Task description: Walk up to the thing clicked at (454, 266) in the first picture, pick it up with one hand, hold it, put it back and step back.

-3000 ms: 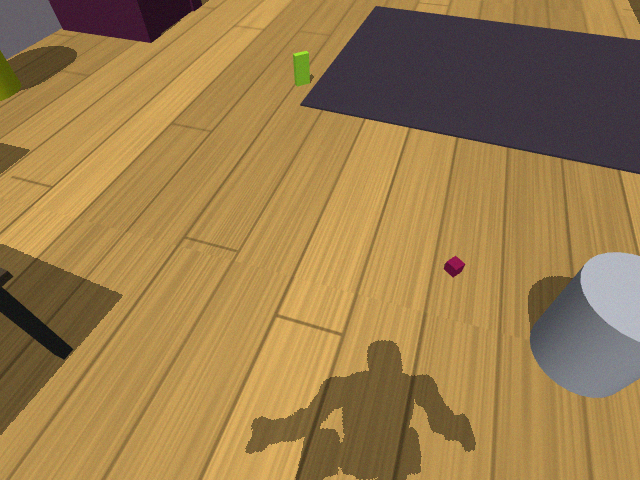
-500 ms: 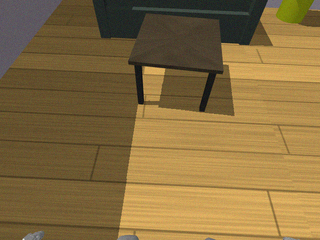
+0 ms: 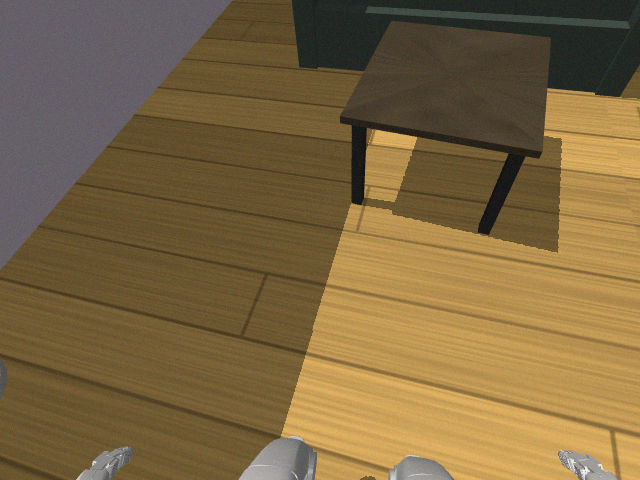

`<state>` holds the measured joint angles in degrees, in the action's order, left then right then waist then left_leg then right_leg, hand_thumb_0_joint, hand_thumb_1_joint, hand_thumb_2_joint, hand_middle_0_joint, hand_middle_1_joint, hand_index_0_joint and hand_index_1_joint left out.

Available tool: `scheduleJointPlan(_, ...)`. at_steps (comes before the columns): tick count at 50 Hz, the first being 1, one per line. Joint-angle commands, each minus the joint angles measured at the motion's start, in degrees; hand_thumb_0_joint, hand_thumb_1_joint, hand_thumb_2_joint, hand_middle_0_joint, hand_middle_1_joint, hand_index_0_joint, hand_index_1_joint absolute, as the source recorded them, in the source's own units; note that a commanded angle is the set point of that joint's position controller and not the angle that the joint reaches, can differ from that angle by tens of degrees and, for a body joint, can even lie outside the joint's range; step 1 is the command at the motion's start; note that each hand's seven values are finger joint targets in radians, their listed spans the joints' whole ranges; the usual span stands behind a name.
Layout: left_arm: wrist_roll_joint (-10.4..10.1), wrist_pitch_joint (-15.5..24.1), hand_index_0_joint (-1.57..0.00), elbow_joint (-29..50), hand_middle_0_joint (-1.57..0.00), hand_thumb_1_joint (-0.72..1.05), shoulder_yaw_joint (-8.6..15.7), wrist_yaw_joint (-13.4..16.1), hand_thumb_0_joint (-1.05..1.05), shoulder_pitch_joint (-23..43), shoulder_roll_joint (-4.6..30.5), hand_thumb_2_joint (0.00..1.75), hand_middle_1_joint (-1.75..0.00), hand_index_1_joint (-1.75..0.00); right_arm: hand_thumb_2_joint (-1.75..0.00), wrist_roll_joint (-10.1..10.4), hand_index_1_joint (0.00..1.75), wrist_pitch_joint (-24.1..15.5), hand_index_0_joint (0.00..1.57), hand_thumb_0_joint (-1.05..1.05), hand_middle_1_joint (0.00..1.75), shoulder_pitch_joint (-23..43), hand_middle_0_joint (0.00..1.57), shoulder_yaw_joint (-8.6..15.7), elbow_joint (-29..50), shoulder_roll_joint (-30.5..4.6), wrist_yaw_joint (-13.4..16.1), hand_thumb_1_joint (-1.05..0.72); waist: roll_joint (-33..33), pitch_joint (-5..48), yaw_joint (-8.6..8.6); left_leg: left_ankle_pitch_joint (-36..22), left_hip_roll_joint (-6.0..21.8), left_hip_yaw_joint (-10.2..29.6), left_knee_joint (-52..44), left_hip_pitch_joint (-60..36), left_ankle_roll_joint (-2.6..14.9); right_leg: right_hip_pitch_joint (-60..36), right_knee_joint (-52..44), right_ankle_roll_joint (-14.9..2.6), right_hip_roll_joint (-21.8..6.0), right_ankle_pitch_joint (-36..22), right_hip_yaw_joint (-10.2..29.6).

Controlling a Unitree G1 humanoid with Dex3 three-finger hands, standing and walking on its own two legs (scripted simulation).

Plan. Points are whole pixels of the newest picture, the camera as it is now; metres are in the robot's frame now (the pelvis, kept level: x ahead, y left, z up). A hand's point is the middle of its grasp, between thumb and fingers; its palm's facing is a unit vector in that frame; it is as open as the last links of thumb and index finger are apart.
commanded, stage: walk up
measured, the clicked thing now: out of the picture -0.36 -0.96 -0.73
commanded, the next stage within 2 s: stand in 0.94 s
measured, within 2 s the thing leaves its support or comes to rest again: neither
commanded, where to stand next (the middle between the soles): +0.08 -0.02 m, yaw +7 degrees
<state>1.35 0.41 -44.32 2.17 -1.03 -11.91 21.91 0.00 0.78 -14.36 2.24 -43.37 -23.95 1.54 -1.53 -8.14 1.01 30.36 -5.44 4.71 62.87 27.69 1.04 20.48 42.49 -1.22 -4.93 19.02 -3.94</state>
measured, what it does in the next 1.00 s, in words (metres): steps on the spot: left foot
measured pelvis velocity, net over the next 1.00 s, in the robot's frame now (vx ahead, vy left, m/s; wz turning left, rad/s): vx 0.01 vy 0.01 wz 0.16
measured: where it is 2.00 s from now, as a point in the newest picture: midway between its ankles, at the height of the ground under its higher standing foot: outside the picture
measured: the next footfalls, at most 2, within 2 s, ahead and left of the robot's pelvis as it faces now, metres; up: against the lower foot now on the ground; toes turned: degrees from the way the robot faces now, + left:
left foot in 0.20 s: +0.06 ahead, +0.14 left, +0.00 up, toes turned +4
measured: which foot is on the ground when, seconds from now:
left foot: up 0.00-0.18, down 0.20-1.00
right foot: down 0.00-1.00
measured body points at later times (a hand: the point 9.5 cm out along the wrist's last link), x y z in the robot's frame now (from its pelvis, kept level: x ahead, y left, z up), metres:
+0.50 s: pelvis +0.00 +0.01 +0.00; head +0.03 +0.03 +0.45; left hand +0.02 +0.33 -0.13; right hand +0.12 -0.30 -0.10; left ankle +0.02 +0.14 -0.72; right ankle +0.04 -0.13 -0.72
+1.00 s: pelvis +0.01 +0.01 +0.02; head +0.02 +0.02 +0.47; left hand +0.05 +0.33 -0.10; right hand +0.15 -0.28 -0.10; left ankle +0.02 +0.14 -0.72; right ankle +0.04 -0.13 -0.72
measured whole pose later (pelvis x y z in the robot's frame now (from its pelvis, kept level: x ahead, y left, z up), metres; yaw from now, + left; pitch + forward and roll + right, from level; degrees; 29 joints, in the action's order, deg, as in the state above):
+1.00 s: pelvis +0.01 +0.01 +0.02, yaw +9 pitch -2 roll +0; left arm -0.1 0.4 -61.0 0.4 -1.2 -5.8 22.0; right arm -0.2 -1.4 -6.1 -0.8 -62.4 -20.5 -0.3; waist 0.8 -3.1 1.0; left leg 12.8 -0.8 5.7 27.1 12.4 -1.2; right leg 10.1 26.5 1.8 -3.7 14.2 -4.3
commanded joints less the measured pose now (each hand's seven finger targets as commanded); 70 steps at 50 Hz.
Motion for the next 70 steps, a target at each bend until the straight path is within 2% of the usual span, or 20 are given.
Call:
scheduleJointPlan(1,0.8,1.7,-0.2,3.7,-0.2,0.9,5.6,1.3,0.0,1.2,16.0,0.9,-0.3,-0.3,-0.9,-0.7,0.3,-1.7,0.2,0.0,0.3,-5.2,0.2,5.0,1.8,-11.9,-0.7,-0.9,12.6,3.3,0.39,-5.4,3.7,-1.1,-0.2,2.4,-0.66,-1.2,-22.1,-10.18,-10.5,8.4,13.4)
scheduleJointPlan(6,1.2,0.8,-0.2,3.9,-0.2,0.9,6.0,0.0,0.0,-1.1,16.3,0.9,-0.3,-0.3,-0.9,-0.9,0.3,-3.1,0.2,0.0,0.3,-3.7,0.2,3.9,-0.3,-9.6,-1.6,-0.9,17.2,7.1,2.89,-2.1,3.3,-6.8,-19.4,-3.2,-1.5,-6.9,-18.8,-10.95,-9.8,8.8,9.4)
scheduleJointPlan(9,0.0,-0.5,-0.2,3.7,-0.2,0.9,5.0,-0.4,0.0,0.2,14.8,0.9,-0.3,-0.3,-0.9,-0.9,0.3,-4.1,0.2,0.0,0.3,-6.9,0.2,3.9,-3.3,-9.2,-0.6,-0.9,11.8,8.9,-0.01,-15.3,1.6,-9.0,-31.9,-15.8,-0.95,-0.9,-10.4,-8.17,-9.3,3.6,6.4)
scheduleJointPlan(10,-0.2,-0.9,-0.2,3.4,-0.2,0.9,4.1,-0.3,0.0,-0.7,12.4,0.9,-0.3,-0.3,-0.9,-1.3,0.3,-4.6,0.2,0.0,0.3,-8.0,0.2,4.1,-4.0,-9.7,-0.1,-0.9,7.3,9.9,-0.88,-15.0,2.6,-5.3,-35.1,-19.7,-0.35,1.9,-3.8,-6.26,-8.1,3.6,4.6)
scheduleJointPlan(11,-0.6,-1.2,-0.2,3.3,-0.2,0.9,3.0,-0.3,0.0,-1.7,8.9,0.9,-0.3,-0.3,-0.9,-1.9,0.3,-5.1,0.2,0.0,0.3,-6.8,0.2,4.3,-3.5,-11.8,0.3,-0.9,-1.1,9.4,-0.41,-8.1,9.0,7.7,-40.4,-20.8,2.16,7.2,3.8,-3.11,-5.0,7.0,2.2)
scheduleJointPlan(12,-1.3,-1.6,-0.2,3.6,-0.2,0.9,2.6,-0.4,0.0,-1.2,7.1,0.9,-0.3,-0.3,-0.9,-2.6,0.3,-5.5,0.2,0.0,0.3,-3.4,0.2,4.6,-1.6,-16.3,0.5,-0.9,-8.6,6.9,0.29,-0.3,22.2,29.5,-46.6,-17.0,7.9,14.2,8.0,0.24,1.3,12.0,1.8)
scheduleJointPlan(13,-0.9,-1.8,-0.2,1.8,-0.2,0.9,4.4,0.4,0.0,0.9,13.3,0.9,-0.3,-0.3,-0.9,-1.7,0.3,-5.3,0.2,0.0,0.3,-1.9,0.2,5.3,-1.9,-19.6,0.5,-0.9,-6.1,3.4,-1.52,2.4,25.5,31.5,-47.5,-5.8,13.79,8.0,11.6,0.05,-1.5,15.3,6.4)
scheduleJointPlan(14,-1.1,-1.5,-0.2,1.1,-0.2,0.9,4.7,0.3,0.0,0.6,14.7,0.9,-0.3,-0.3,-0.9,-1.7,0.3,-5.1,0.2,0.0,0.3,0.7,0.2,4.9,-2.0,-17.8,0.6,-0.9,-3.9,0.5,-0.01,0.4,23.7,28.5,-46.0,-1.9,14.21,4.8,12.6,-0.17,-2.1,14.0,6.4)
scheduleJointPlan(17,-1.5,-1.0,-0.2,-2.1,-0.2,0.9,4.3,0.2,0.0,-3.4,12.6,0.9,-0.3,-0.3,-0.9,-1.2,0.3,-5.9,0.2,0.0,0.3,2.1,0.2,2.8,-2.7,-13.3,0.7,-0.9,-6.9,4.3,1.07,-21.9,17.3,14.9,-39.0,-10.2,9.7,5.0,7.2,-0.33,-1.5,8.6,6.1)
scheduleJointPlan(20,-1.2,-0.5,-0.2,-3.5,-0.2,0.9,3.9,0.3,0.0,-3.2,11.8,0.9,-0.3,-0.3,-0.9,-0.9,0.3,-5.4,0.2,0.0,0.3,2.0,0.2,2.9,-3.9,-14.0,0.3,-0.9,-9.4,7.8,0.25,-26.2,15.7,12.2,-35.8,-10.2,8.61,-2.5,-1.8,-0.34,0.7,8.0,3.2)
scheduleJointPlan(22,-0.8,0.3,-0.2,-5.1,-0.2,0.9,3.5,0.7,0.0,-4.6,11.1,0.9,-0.3,-0.3,-0.9,-0.5,0.3,-4.4,0.2,0.0,0.3,3.9,0.2,2.4,-3.8,-12.6,0.2,-0.9,-7.7,9.0,1.65,-25.7,13.2,8.0,-31.8,-8.1,6.24,-8.7,-13.1,-0.83,2.1,-1.2,2.1)
scheduleJointPlan(24,-0.1,1.4,-0.2,-5.6,-0.2,0.9,3.8,1.1,0.0,-4.4,14.9,0.9,-0.3,-0.3,-0.9,0.6,0.3,-4.1,0.2,0.0,0.3,3.5,0.2,1.2,-3.9,-9.2,0.2,-0.9,0.6,12.1,1.43,-27.3,8.8,3.1,-23.6,-7.1,2.1,-13.0,-16.6,-3.61,-4.9,-14.2,11.4)
scheduleJointPlan(26,-0.4,1.3,-0.2,-4.9,-0.2,0.9,3.5,0.8,0.0,2.6,16.9,0.9,-0.3,-0.3,-0.9,0.4,0.3,-3.7,0.2,0.0,0.3,1.3,0.2,1.7,-6.6,-9.0,0.2,-0.9,5.4,9.4,-1.97,-11.2,4.5,-0.4,-23.8,-11.5,0.55,-3.8,-17.6,-8.82,-11.4,-7.7,17.4)
scheduleJointPlan(27,-0.5,1.2,-0.2,-4.4,-0.2,0.9,2.9,0.6,0.0,4.6,15.3,0.9,-0.3,-0.3,-0.9,0.0,0.3,-3.9,0.2,0.0,0.3,-0.2,0.2,1.8,-8.2,-9.3,0.2,-0.9,5.4,8.8,-3.05,-11.9,5.3,1.2,-28.1,-15.0,0.81,-1.3,-16.1,-7.37,-10.5,-8.9,15.1)
scheduleJointPlan(29,-1.0,1.0,-0.2,-5.4,-0.2,0.9,1.9,0.4,0.0,4.0,12.8,0.9,-0.3,-0.3,-0.9,-0.2,0.3,-4.3,0.2,0.0,0.3,4.1,0.2,1.9,-8.1,-11.0,-0.3,-0.9,3.1,7.3,-1.52,-16.5,8.7,7.0,-33.0,-14.1,2.89,-0.3,-14.6,-2.97,-4.1,-4.3,8.3)
scheduleJointPlan(31,-0.8,1.2,-0.2,-7.1,-0.2,0.9,1.9,0.3,0.0,3.6,12.5,0.9,-0.3,-0.3,-0.9,0.0,0.3,-4.3,0.2,0.0,0.3,6.3,0.2,1.5,-8.5,-10.9,-0.6,-0.9,4.0,7.5,-0.24,-16.8,10.4,8.0,-33.5,-11.6,3.77,-3.8,-15.5,-2.13,-2.3,-0.5,6.5)
scheduleJointPlan(35,-1.0,1.5,-0.2,-8.4,-0.2,0.9,1.8,0.4,0.0,5.9,12.7,0.9,-0.3,-0.3,-0.9,0.0,0.3,-4.2,0.2,0.0,0.3,5.9,0.2,0.7,-10.9,-10.0,-0.7,-0.9,4.6,8.1,-1.11,-20.8,8.1,4.8,-34.2,-11.9,1.8,-7.0,-18.1,-3.06,-4.7,-3.1,8.2)
scheduleJointPlan(46,-1.3,1.0,-0.2,-12.2,-0.2,0.9,1.4,0.3,0.0,8.3,11.7,0.9,-0.3,-0.3,-0.9,-0.3,0.3,-4.2,0.2,0.0,0.3,10.2,0.2,-0.1,-14.4,-10.1,-0.7,-0.9,0.6,9.0,0.06,-23.5,9.6,6.6,-40.6,-11.8,1.25,-13.3,-21.0,-1.04,-3.4,-4.1,4.5)
scheduleJointPlan(50,-1.5,1.4,-0.2,-15.0,-0.2,0.9,0.7,0.8,0.0,8.8,11.7,0.9,-0.3,-0.3,-0.9,-0.2,0.3,-3.7,0.2,0.0,0.3,11.2,0.2,-0.1,-16.1,-9.0,-1.1,-0.9,-0.1,10.9,-0.13,-33.6,11.4,5.6,-41.4,-17.0,0.36,-14.8,-21.9,-0.16,-3.1,-11.6,5.3)
scheduleJointPlan(70,-1.3,1.3,-0.2,-18.7,-0.2,0.9,0.3,1.3,0.0,10.0,11.5,0.9,-0.3,-0.3,-0.9,-0.2,0.3,-2.4,0.2,0.0,0.3,13.2,0.2,0.0,-19.2,-8.1,-1.1,-0.9,1.3,10.4,-0.42,-28.6,11.5,2.8,-46.4,-18.8,-0.75,-16.3,-26.0,0.27,-3.2,-11.2,6.0)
